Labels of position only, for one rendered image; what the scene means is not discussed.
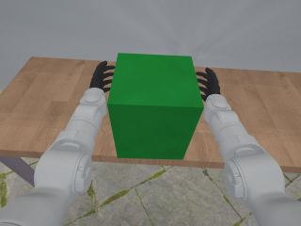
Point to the table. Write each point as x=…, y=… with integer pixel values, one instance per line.
x=40, y=100

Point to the carton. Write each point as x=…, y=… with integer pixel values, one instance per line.
x=154, y=105

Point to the right robot forearm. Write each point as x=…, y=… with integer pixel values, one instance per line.
x=231, y=136

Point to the robot right hand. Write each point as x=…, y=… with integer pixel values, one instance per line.
x=212, y=84

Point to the robot left upper arm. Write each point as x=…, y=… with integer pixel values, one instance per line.
x=60, y=177

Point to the robot right upper arm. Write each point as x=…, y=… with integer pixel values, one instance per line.
x=256, y=180

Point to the left robot forearm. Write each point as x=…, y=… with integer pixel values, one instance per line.
x=83, y=126

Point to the robot left hand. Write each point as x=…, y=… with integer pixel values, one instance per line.
x=98, y=81

